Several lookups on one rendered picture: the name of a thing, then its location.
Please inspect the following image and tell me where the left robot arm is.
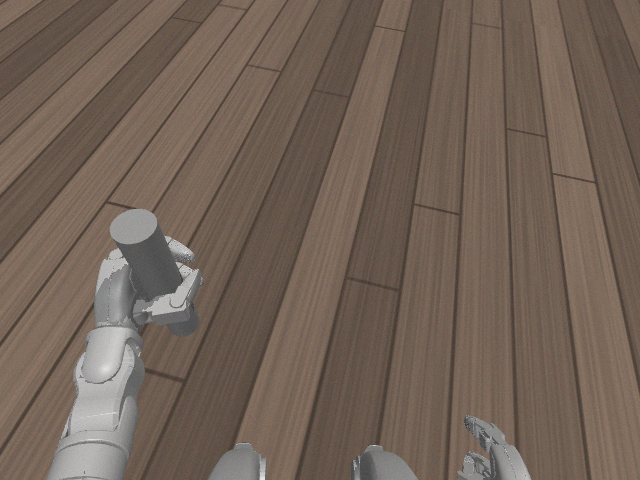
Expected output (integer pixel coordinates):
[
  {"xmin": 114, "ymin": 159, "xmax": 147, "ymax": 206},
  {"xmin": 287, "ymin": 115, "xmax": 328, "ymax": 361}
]
[{"xmin": 46, "ymin": 325, "xmax": 145, "ymax": 480}]

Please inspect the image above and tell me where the right robot hand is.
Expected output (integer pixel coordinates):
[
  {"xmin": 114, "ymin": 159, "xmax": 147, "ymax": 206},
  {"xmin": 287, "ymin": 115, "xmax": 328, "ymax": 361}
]
[{"xmin": 457, "ymin": 415, "xmax": 531, "ymax": 480}]

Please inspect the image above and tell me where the can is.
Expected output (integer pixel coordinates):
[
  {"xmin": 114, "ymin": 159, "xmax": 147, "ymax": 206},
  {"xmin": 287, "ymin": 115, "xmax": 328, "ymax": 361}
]
[{"xmin": 110, "ymin": 209, "xmax": 200, "ymax": 337}]

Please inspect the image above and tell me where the left robot hand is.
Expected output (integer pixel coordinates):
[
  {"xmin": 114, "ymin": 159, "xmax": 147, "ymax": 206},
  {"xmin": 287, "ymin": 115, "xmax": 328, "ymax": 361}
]
[{"xmin": 94, "ymin": 236, "xmax": 204, "ymax": 334}]

